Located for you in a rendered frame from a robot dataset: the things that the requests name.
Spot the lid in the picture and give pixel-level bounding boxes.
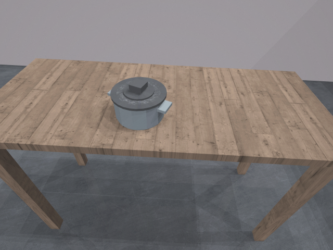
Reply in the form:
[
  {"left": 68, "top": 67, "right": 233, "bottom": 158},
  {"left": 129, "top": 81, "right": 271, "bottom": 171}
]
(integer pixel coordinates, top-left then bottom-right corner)
[{"left": 110, "top": 77, "right": 167, "bottom": 111}]

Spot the knob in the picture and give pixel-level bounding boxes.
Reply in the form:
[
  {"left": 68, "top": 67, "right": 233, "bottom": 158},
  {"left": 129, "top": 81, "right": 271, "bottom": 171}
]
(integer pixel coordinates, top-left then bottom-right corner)
[{"left": 129, "top": 78, "right": 148, "bottom": 93}]

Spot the pot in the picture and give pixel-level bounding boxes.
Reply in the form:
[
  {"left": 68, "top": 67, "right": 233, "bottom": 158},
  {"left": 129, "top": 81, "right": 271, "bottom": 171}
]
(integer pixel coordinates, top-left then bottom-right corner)
[{"left": 107, "top": 90, "right": 172, "bottom": 130}]

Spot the table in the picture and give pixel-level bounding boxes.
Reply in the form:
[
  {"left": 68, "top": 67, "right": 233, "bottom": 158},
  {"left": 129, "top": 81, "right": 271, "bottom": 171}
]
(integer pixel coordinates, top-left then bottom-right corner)
[{"left": 0, "top": 58, "right": 333, "bottom": 241}]

